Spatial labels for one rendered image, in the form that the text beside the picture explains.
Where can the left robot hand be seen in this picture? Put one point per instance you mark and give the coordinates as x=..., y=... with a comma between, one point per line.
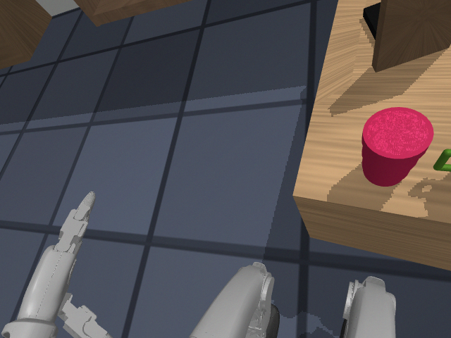
x=46, y=296

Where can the bookshelf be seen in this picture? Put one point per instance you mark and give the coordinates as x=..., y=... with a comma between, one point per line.
x=105, y=11

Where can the left robot arm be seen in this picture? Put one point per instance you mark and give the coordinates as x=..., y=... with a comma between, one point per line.
x=30, y=328

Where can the left robot foot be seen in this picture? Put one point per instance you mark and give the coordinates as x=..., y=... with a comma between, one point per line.
x=273, y=325

